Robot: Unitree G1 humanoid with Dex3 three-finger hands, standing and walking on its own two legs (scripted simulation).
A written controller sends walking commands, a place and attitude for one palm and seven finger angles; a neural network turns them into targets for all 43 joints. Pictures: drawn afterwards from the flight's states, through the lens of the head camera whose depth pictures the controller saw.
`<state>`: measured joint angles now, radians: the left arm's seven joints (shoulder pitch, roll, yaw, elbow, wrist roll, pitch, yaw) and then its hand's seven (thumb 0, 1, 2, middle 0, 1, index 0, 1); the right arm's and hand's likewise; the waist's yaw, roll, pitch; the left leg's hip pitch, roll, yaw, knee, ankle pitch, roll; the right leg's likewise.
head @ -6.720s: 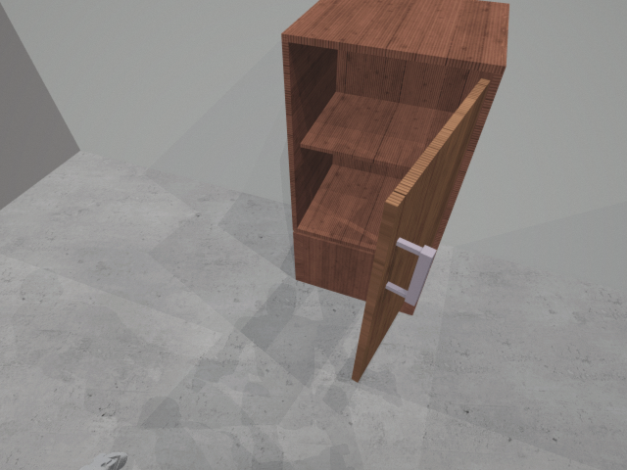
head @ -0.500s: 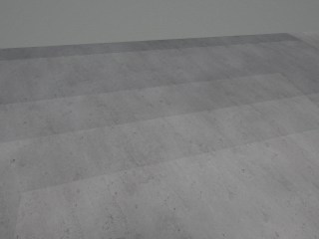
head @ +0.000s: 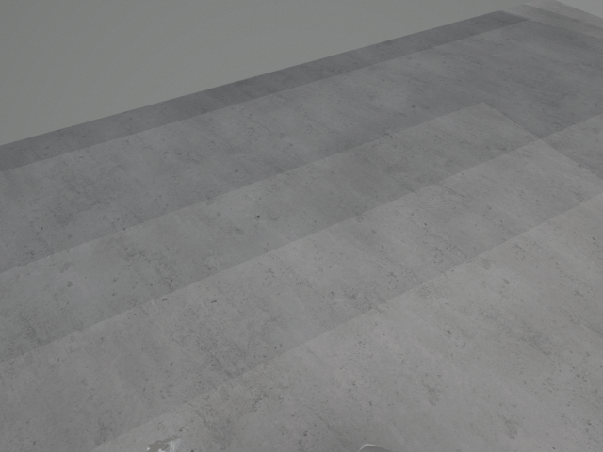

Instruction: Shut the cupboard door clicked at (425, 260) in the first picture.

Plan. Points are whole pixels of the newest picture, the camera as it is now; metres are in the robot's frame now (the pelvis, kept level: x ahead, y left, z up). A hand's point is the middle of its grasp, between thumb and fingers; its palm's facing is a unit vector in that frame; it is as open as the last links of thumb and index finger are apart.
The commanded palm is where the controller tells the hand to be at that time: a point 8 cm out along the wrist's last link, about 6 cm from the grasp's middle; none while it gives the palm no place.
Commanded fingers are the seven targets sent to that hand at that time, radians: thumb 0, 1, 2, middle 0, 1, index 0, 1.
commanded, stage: walk to a spot facing it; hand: left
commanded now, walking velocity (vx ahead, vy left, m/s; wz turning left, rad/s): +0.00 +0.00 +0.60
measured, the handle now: out of the picture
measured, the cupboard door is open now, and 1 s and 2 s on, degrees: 77 77 77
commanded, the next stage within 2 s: none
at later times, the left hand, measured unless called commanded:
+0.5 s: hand out of the picture +0.11 +0.25 -0.18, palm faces +0.30 -0.93 -0.20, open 7.4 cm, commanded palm none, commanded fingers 0.00 0.90 0.90 -0.20 -0.30 -0.20 -0.30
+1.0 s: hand out of the picture +0.08 +0.19 -0.13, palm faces +0.54 -0.80 -0.28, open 7.4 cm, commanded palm none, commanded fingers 0.00 0.90 0.90 -0.20 -0.30 -0.20 -0.30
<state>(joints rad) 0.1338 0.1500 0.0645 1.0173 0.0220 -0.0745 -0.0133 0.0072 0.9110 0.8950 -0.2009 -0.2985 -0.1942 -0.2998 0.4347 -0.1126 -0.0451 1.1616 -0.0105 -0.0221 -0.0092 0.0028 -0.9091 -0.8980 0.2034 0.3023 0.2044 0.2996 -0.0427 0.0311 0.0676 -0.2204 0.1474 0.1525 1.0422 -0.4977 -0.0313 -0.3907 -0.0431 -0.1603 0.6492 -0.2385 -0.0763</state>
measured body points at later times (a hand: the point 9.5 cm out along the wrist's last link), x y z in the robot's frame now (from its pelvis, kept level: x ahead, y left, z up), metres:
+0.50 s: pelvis +0.10 +0.04 +0.00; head +0.13 +0.07 +0.45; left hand +0.10 +0.30 -0.16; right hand +0.26 -0.19 -0.12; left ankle +0.15 +0.14 -0.72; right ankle +0.09 -0.11 -0.65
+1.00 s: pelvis +0.12 -0.02 +0.02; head +0.16 -0.03 +0.47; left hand +0.05 +0.23 -0.11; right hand +0.33 -0.21 -0.13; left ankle +0.06 +0.10 -0.64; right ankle +0.17 -0.13 -0.72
